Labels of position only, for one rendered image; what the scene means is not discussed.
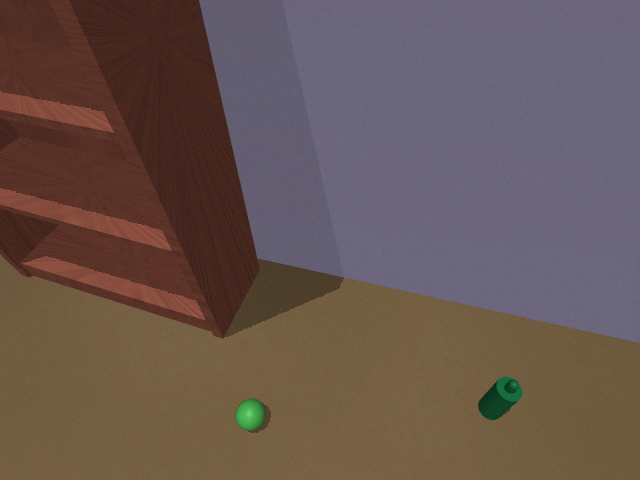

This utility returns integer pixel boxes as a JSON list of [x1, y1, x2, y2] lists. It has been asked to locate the bookshelf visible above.
[[0, 0, 260, 339]]

